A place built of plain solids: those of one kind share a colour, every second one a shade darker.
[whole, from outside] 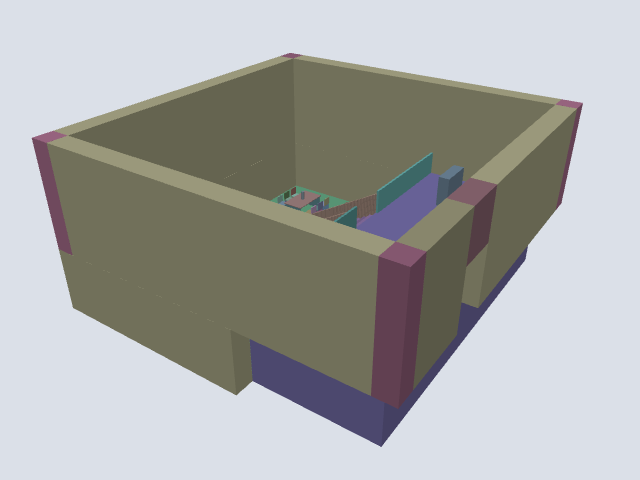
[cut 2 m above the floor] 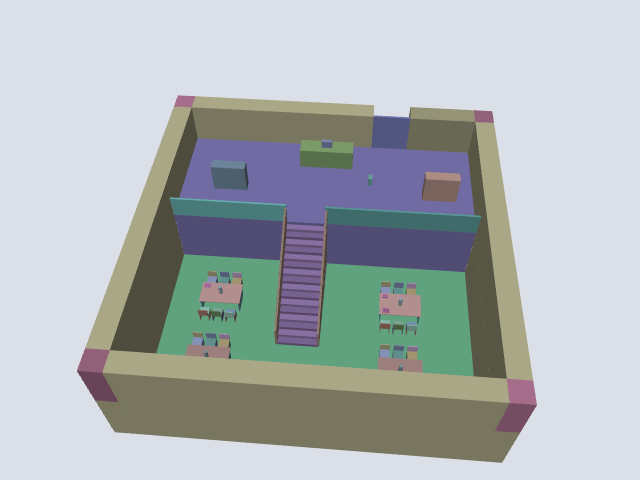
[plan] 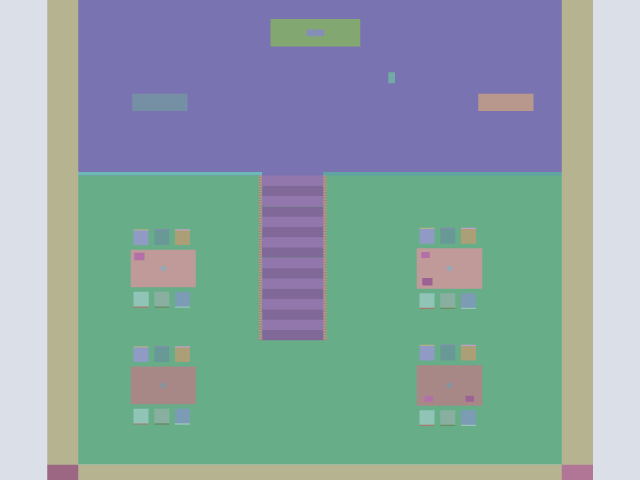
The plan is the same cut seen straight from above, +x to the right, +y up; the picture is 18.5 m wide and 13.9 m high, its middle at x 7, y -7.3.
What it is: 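A library whose entrance hall looks down into a lower reading room, reached by a long straight flight of steps, one wing of it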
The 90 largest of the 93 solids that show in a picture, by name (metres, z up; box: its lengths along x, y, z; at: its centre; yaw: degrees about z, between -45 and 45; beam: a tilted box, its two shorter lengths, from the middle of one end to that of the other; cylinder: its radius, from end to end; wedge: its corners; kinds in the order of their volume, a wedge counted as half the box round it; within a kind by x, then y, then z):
{
 "wall_1": {"box": [0.9, 9.28, 2.95], "at": [-0.45, -10.07, -1.77]},
 "wall_2": {"box": [0.9, 13.81, 4.77], "at": [-0.45, -6.9, 2.08]},
 "wall_3": {"box": [9.07, 0.9, 4.77], "at": [4.53, 0.45, 2.08]},
 "wall_4": {"box": [15.8, 0.9, 2.95], "at": [7.0, -14.26, -1.77]},
 "wall_5": {"box": [14.0, 0.9, 4.77], "at": [7.0, -14.26, 2.08]},
 "wall_6": {"box": [3.14, 0.9, 4.77], "at": [12.43, 0.45, 2.08]},
 "wall_7": {"box": [0.9, 9.28, 2.95], "at": [14.45, -10.07, -1.77]},
 "wall_8": {"box": [0.9, 13.81, 4.77], "at": [14.45, -6.9, 2.08]},
 "floor_main_1": {"box": [14.0, 5.43, 3.25], "at": [7.0, -2.72, -1.62]},
 "floor_low_1": {"box": [14.0, 8.38, 0.3], "at": [7.0, -9.62, -3.1]},
 "wall_corner_1": {"box": [0.9, 0.9, 4.77], "at": [-0.45, -14.26, 2.08]},
 "wall_corner_2": {"box": [0.9, 0.9, 4.77], "at": [-0.45, 0.45, 2.08]},
 "wall_corner_3": {"box": [0.9, 0.9, 4.77], "at": [14.45, -14.26, 2.08]},
 "wall_corner_4": {"box": [0.9, 0.9, 4.77], "at": [14.45, 0.45, 2.08]},
 "step_1": {"box": [1.77, 0.3, 0.47], "at": [6.21, -10.06, -3.01]},
 "step_2": {"box": [1.77, 0.3, 0.65], "at": [6.21, -9.76, -2.92]},
 "step_3": {"box": [1.77, 0.3, 0.82], "at": [6.21, -9.46, -2.84]},
 "step_4": {"box": [1.77, 0.3, 0.99], "at": [6.21, -9.16, -2.75]},
 "step_5": {"box": [1.77, 0.3, 1.17], "at": [6.21, -8.86, -2.67]},
 "step_6": {"box": [1.77, 0.3, 1.34], "at": [6.21, -8.56, -2.58]},
 "step_7": {"box": [1.77, 0.3, 1.51], "at": [6.21, -8.27, -2.49]},
 "step_8": {"box": [1.77, 0.3, 1.69], "at": [6.21, -7.97, -2.4]},
 "step_9": {"box": [1.77, 0.3, 1.86], "at": [6.21, -7.67, -2.32]},
 "step_10": {"box": [1.77, 0.3, 2.03], "at": [6.21, -7.37, -2.23]},
 "step_11": {"box": [1.77, 0.3, 2.21], "at": [6.21, -7.07, -2.15]},
 "step_12": {"box": [1.77, 0.3, 2.38], "at": [6.21, -6.77, -2.06]},
 "step_13": {"box": [1.77, 0.3, 2.55], "at": [6.21, -6.47, -1.97]},
 "step_14": {"box": [1.77, 0.3, 2.73], "at": [6.21, -6.18, -1.88]},
 "step_15": {"box": [1.77, 0.3, 2.9], "at": [6.21, -5.88, -1.8]},
 "step_16": {"box": [1.77, 0.3, 3.08], "at": [6.21, -5.58, -1.71]},
 "wall_head_1": {"box": [1.8, 0.9, 2.12], "at": [9.96, 0.45, 3.41]},
 "desk_counter_1": {"box": [2.6, 0.8, 1.05], "at": [6.87, -1.3, 0.53]},
 "rail_edge_1": {"box": [5.32, 0.1, 1.07], "at": [2.66, -5.38, 0.54]},
 "rail_edge_2": {"box": [6.91, 0.1, 1.07], "at": [10.55, -5.38, 0.54]},
 "isl_1": {"box": [1.6, 0.5, 1.4], "at": [12.38, -3.31, 0.7]},
 "z0a_isl_1": {"box": [1.6, 0.5, 1.4], "at": [2.36, -3.31, 0.7]},
 "wall_leaf_1": {"box": [1.8, 0.1, 2.65], "at": [9.96, 0.05, 1.02]},
 "table_top_1": {"box": [1.89, 1.09, 0.04], "at": [2.46, -11.51, -2.22]},
 "table_top_2": {"box": [1.89, 1.09, 0.04], "at": [2.46, -8.12, -2.22]},
 "table_top_3": {"box": [1.9, 1.18, 0.04], "at": [10.75, -11.51, -2.22]},
 "table_top_4": {"box": [1.9, 1.18, 0.04], "at": [10.75, -8.12, -2.22]},
 "table_end_1": {"box": [0.04, 0.97, 0.71], "at": [1.59, -11.51, -2.59]},
 "table_end_2": {"box": [0.04, 0.97, 0.71], "at": [3.33, -8.12, -2.59]},
 "table_chair0n_seat_1": {"box": [0.44, 0.44, 0.05], "at": [1.82, -12.41, -2.5]},
 "table_chair0n_seat_2": {"box": [0.44, 0.44, 0.05], "at": [1.82, -9.02, -2.5]},
 "table_chair0n_seat_3": {"box": [0.44, 0.44, 0.05], "at": [10.1, -12.45, -2.5]},
 "table_chair0n_seat_4": {"box": [0.44, 0.44, 0.05], "at": [10.1, -9.06, -2.5]},
 "table_chair0s_seat_1": {"box": [0.44, 0.44, 0.05], "at": [1.82, -10.62, -2.5]},
 "table_chair0s_seat_2": {"box": [0.44, 0.44, 0.05], "at": [1.82, -7.23, -2.5]},
 "table_chair0s_seat_3": {"box": [0.44, 0.44, 0.05], "at": [10.1, -10.57, -2.5]},
 "table_chair0s_seat_4": {"box": [0.44, 0.44, 0.05], "at": [10.1, -7.19, -2.5]},
 "table_chair1n_seat_1": {"box": [0.44, 0.44, 0.05], "at": [2.42, -12.41, -2.5]},
 "table_chair1n_seat_2": {"box": [0.44, 0.44, 0.05], "at": [2.42, -9.02, -2.5]},
 "table_chair1n_seat_3": {"box": [0.44, 0.44, 0.05], "at": [10.7, -12.45, -2.5]},
 "table_chair1n_seat_4": {"box": [0.44, 0.44, 0.05], "at": [10.7, -9.06, -2.5]},
 "table_chair1s_seat_1": {"box": [0.44, 0.44, 0.05], "at": [2.42, -10.62, -2.5]},
 "table_chair1s_seat_2": {"box": [0.44, 0.44, 0.05], "at": [2.42, -7.23, -2.5]},
 "table_chair1s_seat_3": {"box": [0.44, 0.44, 0.05], "at": [10.7, -10.57, -2.5]},
 "table_chair1s_seat_4": {"box": [0.44, 0.44, 0.05], "at": [10.7, -7.19, -2.5]},
 "table_chair2n_seat_1": {"box": [0.44, 0.44, 0.05], "at": [3.02, -12.41, -2.5]},
 "table_chair2n_seat_2": {"box": [0.44, 0.44, 0.05], "at": [3.02, -9.02, -2.5]},
 "table_chair2n_seat_3": {"box": [0.44, 0.44, 0.05], "at": [11.3, -12.45, -2.5]},
 "table_chair2n_seat_4": {"box": [0.44, 0.44, 0.05], "at": [11.3, -9.06, -2.5]},
 "table_chair2s_seat_1": {"box": [0.44, 0.44, 0.05], "at": [3.02, -10.62, -2.5]},
 "table_chair2s_seat_2": {"box": [0.44, 0.44, 0.05], "at": [3.02, -7.23, -2.5]},
 "table_chair2s_seat_3": {"box": [0.44, 0.44, 0.05], "at": [11.3, -10.57, -2.5]},
 "table_chair2s_seat_4": {"box": [0.44, 0.44, 0.05], "at": [11.3, -7.19, -2.5]},
 "desk_screen_1": {"box": [0.52, 0.2, 0.37], "at": [6.87, -1.3, 1.24]},
 "zclut_bag_1": {"box": [0.2, 0.32, 0.47], "at": [9.07, -2.6, 0.18]},
 "table_chair0s_back_1": {"box": [0.44, 0.04, 0.39], "at": [1.82, -10.39, -2.28]},
 "table_chair0s_back_2": {"box": [0.44, 0.04, 0.39], "at": [1.82, -7.01, -2.28]},
 "table_chair0s_back_3": {"box": [0.44, 0.04, 0.39], "at": [10.1, -10.35, -2.28]},
 "table_chair0s_back_4": {"box": [0.44, 0.04, 0.39], "at": [10.1, -6.97, -2.28]},
 "table_chair1s_back_1": {"box": [0.44, 0.04, 0.39], "at": [2.42, -10.39, -2.28]},
 "table_chair1s_back_2": {"box": [0.44, 0.04, 0.39], "at": [2.42, -7.01, -2.28]},
 "table_chair1s_back_3": {"box": [0.44, 0.04, 0.39], "at": [10.7, -10.35, -2.28]},
 "table_chair1s_back_4": {"box": [0.44, 0.04, 0.39], "at": [10.7, -6.97, -2.28]},
 "table_chair2s_back_1": {"box": [0.44, 0.04, 0.39], "at": [3.02, -10.39, -2.28]},
 "table_chair2s_back_2": {"box": [0.44, 0.04, 0.39], "at": [3.02, -7.01, -2.28]},
 "table_chair2s_back_3": {"box": [0.44, 0.04, 0.39], "at": [11.3, -10.35, -2.28]},
 "table_chair2s_back_4": {"box": [0.44, 0.04, 0.39], "at": [11.3, -6.97, -2.28]},
 "table_chair2n_back_1": {"box": [0.44, 0.04, 0.39], "at": [3.02, -12.63, -2.28]},
 "table_chair2n_back_2": {"box": [0.44, 0.04, 0.39], "at": [3.02, -9.24, -2.28]},
 "table_chair2n_back_3": {"box": [0.44, 0.04, 0.39], "at": [11.3, -9.28, -2.28]},
 "table_chair0n_back_1": {"box": [0.44, 0.04, 0.39], "at": [1.82, -9.24, -2.28]},
 "table_chair0n_back_2": {"box": [0.44, 0.04, 0.39], "at": [10.1, -9.28, -2.28]},
 "table_chair1n_back_1": {"box": [0.44, 0.04, 0.39], "at": [2.42, -9.24, -2.28]},
 "table_chair1n_back_2": {"box": [0.44, 0.04, 0.39], "at": [10.7, -9.28, -2.28]},
 "table_1": {"box": [0.25, 0.18, 0.07], "at": [10.06, -7.74, -2.16]},
 "table_2": {"box": [0.25, 0.18, 0.07], "at": [10.15, -11.9, -2.16]}
}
